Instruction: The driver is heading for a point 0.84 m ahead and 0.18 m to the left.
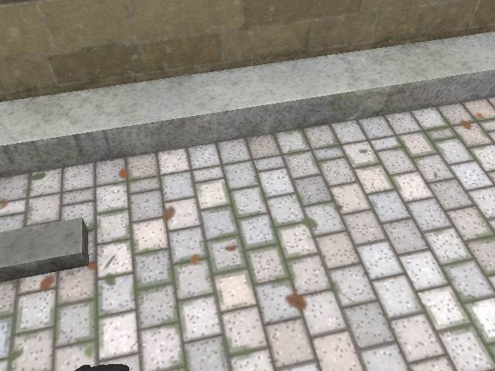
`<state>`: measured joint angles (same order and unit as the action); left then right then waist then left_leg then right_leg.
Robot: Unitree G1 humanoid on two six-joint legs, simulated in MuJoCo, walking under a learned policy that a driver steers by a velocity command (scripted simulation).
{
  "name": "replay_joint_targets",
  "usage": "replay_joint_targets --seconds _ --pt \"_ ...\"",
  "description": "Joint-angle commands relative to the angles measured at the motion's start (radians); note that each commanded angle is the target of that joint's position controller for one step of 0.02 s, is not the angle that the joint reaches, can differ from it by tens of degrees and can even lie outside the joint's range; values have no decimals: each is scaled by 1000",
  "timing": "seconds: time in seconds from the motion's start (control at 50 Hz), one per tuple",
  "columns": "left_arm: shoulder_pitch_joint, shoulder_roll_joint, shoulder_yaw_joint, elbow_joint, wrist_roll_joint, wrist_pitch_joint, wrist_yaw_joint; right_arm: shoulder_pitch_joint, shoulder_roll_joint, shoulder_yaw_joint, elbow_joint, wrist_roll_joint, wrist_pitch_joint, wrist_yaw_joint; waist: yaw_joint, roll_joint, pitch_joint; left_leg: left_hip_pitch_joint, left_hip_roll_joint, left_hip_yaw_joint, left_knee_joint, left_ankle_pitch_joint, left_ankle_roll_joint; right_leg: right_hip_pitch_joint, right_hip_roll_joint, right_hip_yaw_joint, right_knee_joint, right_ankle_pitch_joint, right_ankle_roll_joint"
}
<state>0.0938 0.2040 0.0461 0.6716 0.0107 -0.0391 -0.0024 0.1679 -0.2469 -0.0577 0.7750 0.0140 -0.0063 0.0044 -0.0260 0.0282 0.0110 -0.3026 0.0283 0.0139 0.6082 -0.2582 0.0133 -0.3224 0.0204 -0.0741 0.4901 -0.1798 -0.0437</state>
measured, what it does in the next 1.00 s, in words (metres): steps on the spot, turning left: left foot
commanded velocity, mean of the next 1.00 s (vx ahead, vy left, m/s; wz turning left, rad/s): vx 0.11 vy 0.00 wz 0.37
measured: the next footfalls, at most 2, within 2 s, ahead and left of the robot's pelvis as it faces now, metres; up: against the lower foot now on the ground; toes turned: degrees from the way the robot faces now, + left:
left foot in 0.58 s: -0.08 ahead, +0.11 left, +0.01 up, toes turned +22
right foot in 1.24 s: +0.07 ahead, -0.10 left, +0.00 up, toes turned +13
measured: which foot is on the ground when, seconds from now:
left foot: down 0.00-0.24, up 0.26-0.56, down 0.58-1.00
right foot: down 0.00-0.60, up 0.62-1.00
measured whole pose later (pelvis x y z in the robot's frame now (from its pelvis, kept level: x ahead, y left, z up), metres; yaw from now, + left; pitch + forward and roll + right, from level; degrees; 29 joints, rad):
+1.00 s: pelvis -0.07 +0.02 +0.02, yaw +24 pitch +1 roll -1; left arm 0.23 0.31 0.10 0.83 -0.02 -0.01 -0.02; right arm 0.33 -0.24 -0.04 0.75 -0.01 -0.05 -0.01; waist 0.00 -0.03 -0.07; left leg -0.08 -0.04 0.00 0.20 -0.27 0.05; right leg -0.56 -0.05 -0.01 0.95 -0.11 0.04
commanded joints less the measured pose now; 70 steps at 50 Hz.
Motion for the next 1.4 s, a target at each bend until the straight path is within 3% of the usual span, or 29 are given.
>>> replay_joint_targets --seconds 0.02,0.08,0.14,0.2,0.22,0.24,0.26,0.28,0.32,0.36,0.42,0.5,0.56,0.58,0.6,0.62,0.64,0.66,0.72,0.9,1.04,1.16,1.22,1.24,1.26,1.28,1.3,1.34,1.4 --pt "-5 151 58 -68 -2 -7 23 41 -130 -46 -69 3 20 1 11 -52 -126 -8 26 -41 -43 267 58 152 -165 111 -62 302 -81" --pt "-50 116 61 -83 -5 5 23 4 -151 -61 -113 1 30 -6 14 51 -88 -32 103 -211 -147 358 119 107 -31 16 24 117 -10" --pt "-61 97 57 -107 0 16 13 -27 -201 -80 -150 -14 23 -27 2 186 -110 35 216 -411 -230 372 233 -35 18 90 282 -169 25" --pt "23 86 54 -94 -7 13 4 -129 -157 -62 -196 13 21 -15 75 139 -116 27 129 -345 -135 409 160 15 11 63 78 -101 -14" --pt "52 102 59 -85 0 10 -1 -120 -144 -61 -202 21 29 -17 73 117 -140 6 90 -321 -83 340 122 94 -18 70 -15 52 -23" --pt "74 171 77 -86 11 14 0 -81 -116 -55 -217 16 34 -20 47 -21 -155 -98 9 -246 51 141 70 198 -152 178 -60 300 -72" --pt "30 242 94 -82 21 17 1 -7 -104 -51 -205 11 38 -24 3 -311 -120 -251 -106 -74 243 -220 -2 191 -353 384 -147 479 -224" --pt "43 194 78 -101 32 7 3 0 -178 -76 -188 1 39 -26 31 -249 -148 -268 -47 -114 524 -351 -38 173 -448 456 -178 508 -319" --pt "-46 155 57 -122 17 0 8 25 -194 -89 -156 14 60 -26 -16 -81 -108 -283 -22 -129 681 -256 -52 126 -361 319 -181 332 -259" --pt "-56 150 51 -105 -4 9 20 6 -140 -72 -171 13 78 -29 -14 -106 -64 -331 -3 -106 623 -194 -66 152 -302 229 -191 241 -208" --pt "-5 174 58 -82 4 42 34 -61 -84 -39 -212 18 80 -19 40 -141 -87 -249 -7 -19 389 -192 -70 203 -265 133 -185 187 -194" --pt "17 229 74 -59 -7 57 20 -37 -114 -40 -228 17 83 1 48 -195 -119 -101 -15 41 167 -177 -45 204 -314 112 -186 183 -205" --pt "19 241 79 -17 -40 72 22 41 -116 -47 -199 18 87 15 11 -187 -95 47 -50 86 -191 6 24 161 -278 49 -135 73 -135" --pt "49 225 76 10 -46 72 26 94 -126 -53 -174 4 83 13 2 -143 -107 160 -64 70 -279 82 55 96 -252 17 -78 21 -88" --pt "53 177 62 23 -31 69 21 143 -159 -63 -163 0 79 11 -2 -19 -106 306 40 -91 -292 122 99 -70 -193 -43 78 -133 -19" --pt "-41 163 60 -44 -17 63 31 134 -310 -96 -190 -39 60 9 -30 244 -46 205 291 -479 -347 123 267 -292 -44 -28 289 -334 57" --pt "-70 203 72 -37 -10 62 31 56 -246 -74 -224 -52 25 5 -26 128 -49 185 298 -466 -384 22 288 -308 -83 102 479 -313 61" --pt "-25 208 77 -18 -20 59 17 13 -181 -48 -220 -49 -2 -3 8 114 -74 190 259 -417 -403 -107 246 -324 -81 127 532 -223 49" --pt "49 204 85 45 -14 45 2 54 -112 -19 -176 -12 -31 -16 22 112 -67 253 186 -334 -419 -159 173 -377 -78 100 602 -100 71" --pt "62 195 77 86 -24 8 -10 136 -157 -26 -117 -22 -61 -21 22 93 -25 273 212 -294 -486 -50 186 -386 -83 88 492 80 84" --pt "125 182 74 99 -34 27 -13 69 -167 -33 -79 -28 -68 -12 52 87 13 248 244 -145 -508 -32 171 -327 -102 84 447 48 64" --pt "237 167 72 104 -39 50 -19 -54 -172 -43 -62 -3 -70 3 104 94 44 175 256 4 -464 -47 153 -115 -149 26 345 -100 1" --pt "409 153 75 159 -37 46 -26 -120 -140 -38 -58 21 -69 15 173 12 67 94 184 118 -153 62 136 92 -77 -84 91 -125 -51" --pt "578 193 96 228 -25 33 -28 -132 -104 -26 -72 9 -69 15 225 -129 37 -8 86 163 197 129 109 251 -19 -60 1 -153 -80" --pt "580 262 96 224 -25 12 -29 -128 -31 0 -114 -17 -73 22 153 -386 93 -288 -24 113 574 -260 46 266 -184 328 -63 -79 -175" --pt "511 287 78 158 -20 -30 -47 -112 -19 8 -189 7 -102 31 57 -476 51 -535 -129 -14 695 -312 30 327 -297 798 -278 -112 -336" --pt "457 240 69 139 -19 -51 -56 -165 -96 -3 -198 48 -129 40 66 -296 60 -590 -59 -74 716 -242 53 314 -376 857 -346 -220 -358" --pt "402 224 58 115 -29 -59 -49 -226 -108 -5 -196 21 -136 34 61 -71 49 -546 5 -73 636 -136 63 281 -345 697 -296 -140 -286" --pt "405 150 29 110 -29 -63 3 -262 -112 -16 -187 -7 -122 37 70 -73 35 -450 19 -67 366 104 33 281 -249 459 -301 70 -203"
